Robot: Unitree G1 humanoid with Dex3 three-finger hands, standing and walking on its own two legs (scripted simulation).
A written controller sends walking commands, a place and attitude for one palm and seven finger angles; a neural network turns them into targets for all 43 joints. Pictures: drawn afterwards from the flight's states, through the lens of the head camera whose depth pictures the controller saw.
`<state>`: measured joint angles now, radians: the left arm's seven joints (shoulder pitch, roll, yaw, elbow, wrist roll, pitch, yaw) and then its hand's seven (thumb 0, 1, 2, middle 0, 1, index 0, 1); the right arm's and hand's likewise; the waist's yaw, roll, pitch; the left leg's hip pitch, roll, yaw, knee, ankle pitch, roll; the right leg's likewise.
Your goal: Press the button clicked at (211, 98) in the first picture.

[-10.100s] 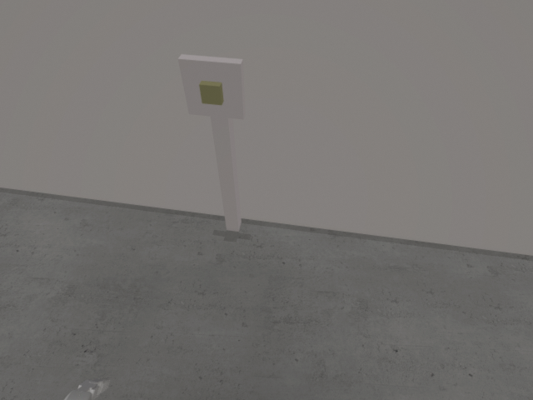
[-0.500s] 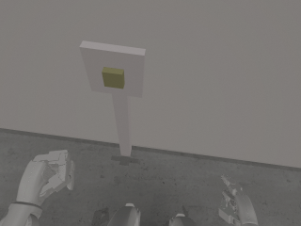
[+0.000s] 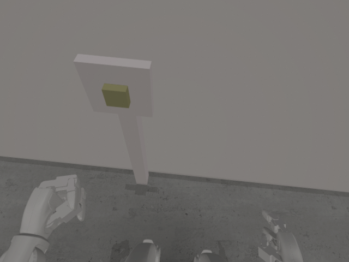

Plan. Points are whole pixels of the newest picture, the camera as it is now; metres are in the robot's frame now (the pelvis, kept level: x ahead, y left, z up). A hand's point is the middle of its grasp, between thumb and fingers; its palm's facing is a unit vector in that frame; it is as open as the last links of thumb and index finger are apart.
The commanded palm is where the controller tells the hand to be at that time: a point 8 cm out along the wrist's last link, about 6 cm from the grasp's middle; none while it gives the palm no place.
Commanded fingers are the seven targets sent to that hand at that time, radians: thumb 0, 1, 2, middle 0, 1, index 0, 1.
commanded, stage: raise the hand and make a fist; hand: left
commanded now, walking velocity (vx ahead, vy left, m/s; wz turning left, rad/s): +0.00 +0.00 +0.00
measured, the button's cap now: (117, 95) +0.51 +0.19 +0.05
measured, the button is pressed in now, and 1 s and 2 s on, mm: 0 0 0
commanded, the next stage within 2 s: aim a knuckle at the button in 0.04 s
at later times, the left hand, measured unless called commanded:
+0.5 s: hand (97, 178) +0.28 +0.18 +0.04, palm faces -0.05 -1.00 -0.06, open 3.1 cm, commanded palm +0.26 +0.24 +0.04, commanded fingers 0.00 0.90 0.90 -1.30 -1.50 -1.30 -1.50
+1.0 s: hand (111, 147) +0.36 +0.17 +0.03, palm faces -0.03 -1.00 -0.04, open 3.1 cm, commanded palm +0.34 +0.22 +0.03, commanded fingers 0.00 0.90 0.90 -1.30 -1.50 -1.30 -1.50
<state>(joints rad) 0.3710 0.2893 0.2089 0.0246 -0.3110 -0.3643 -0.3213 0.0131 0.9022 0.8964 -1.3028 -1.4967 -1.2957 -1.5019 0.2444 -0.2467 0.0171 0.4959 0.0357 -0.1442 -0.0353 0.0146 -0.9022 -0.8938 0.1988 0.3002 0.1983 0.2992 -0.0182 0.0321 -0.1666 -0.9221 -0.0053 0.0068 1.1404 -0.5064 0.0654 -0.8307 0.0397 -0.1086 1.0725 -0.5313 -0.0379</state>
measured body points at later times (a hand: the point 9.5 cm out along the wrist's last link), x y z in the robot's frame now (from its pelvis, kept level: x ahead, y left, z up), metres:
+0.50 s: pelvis +0.00 -0.02 -0.01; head +0.07 -0.01 +0.44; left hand +0.28 +0.24 +0.05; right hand +0.16 -0.27 -0.09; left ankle +0.02 +0.07 -0.66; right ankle +0.00 -0.10 -0.66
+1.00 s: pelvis +0.00 +0.00 -0.01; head +0.09 +0.01 +0.43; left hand +0.36 +0.23 +0.04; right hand +0.13 -0.26 -0.11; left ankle +0.02 +0.07 -0.66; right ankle +0.00 -0.10 -0.66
